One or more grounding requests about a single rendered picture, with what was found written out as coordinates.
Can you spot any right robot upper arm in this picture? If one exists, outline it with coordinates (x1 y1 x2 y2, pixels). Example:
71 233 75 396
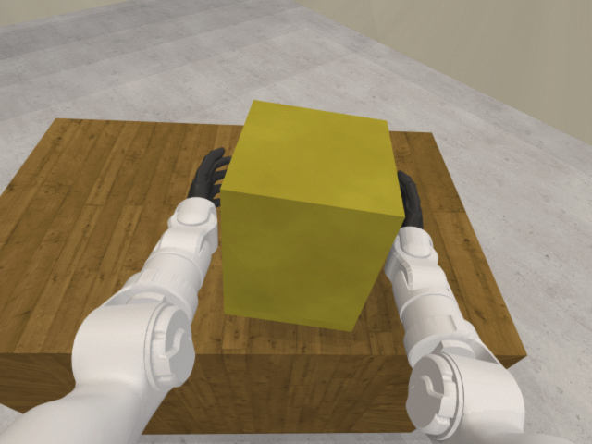
406 351 575 444

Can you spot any robot left forearm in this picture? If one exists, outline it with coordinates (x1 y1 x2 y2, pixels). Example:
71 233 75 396
71 197 218 381

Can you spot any pedestal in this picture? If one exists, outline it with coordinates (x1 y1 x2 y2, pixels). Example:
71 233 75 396
0 118 527 435

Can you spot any carton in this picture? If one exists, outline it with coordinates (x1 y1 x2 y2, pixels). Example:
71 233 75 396
220 100 405 332

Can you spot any left robot hand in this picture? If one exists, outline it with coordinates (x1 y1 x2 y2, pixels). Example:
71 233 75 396
187 147 232 208

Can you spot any robot right forearm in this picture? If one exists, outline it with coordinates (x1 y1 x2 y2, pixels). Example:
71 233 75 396
384 227 525 414

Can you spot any left robot upper arm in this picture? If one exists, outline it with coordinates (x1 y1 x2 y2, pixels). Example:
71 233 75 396
0 302 195 444

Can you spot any right robot hand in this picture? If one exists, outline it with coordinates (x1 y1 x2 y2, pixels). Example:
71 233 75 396
397 171 424 230

